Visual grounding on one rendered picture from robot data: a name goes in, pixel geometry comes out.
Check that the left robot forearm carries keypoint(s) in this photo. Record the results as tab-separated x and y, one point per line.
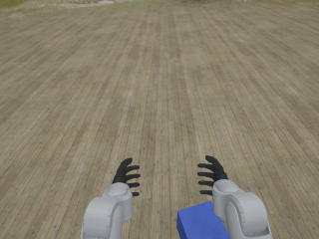
105	215

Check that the carton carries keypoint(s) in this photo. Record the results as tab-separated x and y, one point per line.
200	222

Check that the robot left hand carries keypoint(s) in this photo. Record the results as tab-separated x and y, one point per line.
121	176

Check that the robot right hand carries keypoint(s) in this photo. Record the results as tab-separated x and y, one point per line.
218	173

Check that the right robot forearm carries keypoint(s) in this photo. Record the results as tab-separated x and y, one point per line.
244	212

